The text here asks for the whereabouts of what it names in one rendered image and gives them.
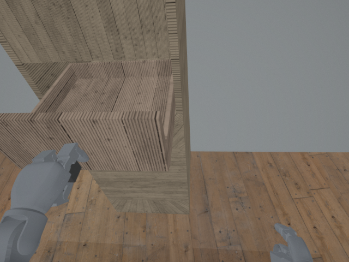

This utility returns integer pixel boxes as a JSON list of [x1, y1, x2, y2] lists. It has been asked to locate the right robot hand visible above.
[[270, 223, 313, 262]]

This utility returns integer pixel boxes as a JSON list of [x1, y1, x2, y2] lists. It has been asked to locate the left robot forearm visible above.
[[0, 207, 48, 262]]

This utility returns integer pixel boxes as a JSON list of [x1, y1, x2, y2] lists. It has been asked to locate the left robot hand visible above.
[[10, 142, 89, 214]]

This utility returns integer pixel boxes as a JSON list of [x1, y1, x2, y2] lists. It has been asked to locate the handle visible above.
[[68, 161, 82, 182]]

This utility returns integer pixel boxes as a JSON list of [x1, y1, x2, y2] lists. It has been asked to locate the cabinet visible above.
[[0, 0, 191, 215]]

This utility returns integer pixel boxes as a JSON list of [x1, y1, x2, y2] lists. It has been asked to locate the drawer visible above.
[[0, 59, 176, 171]]

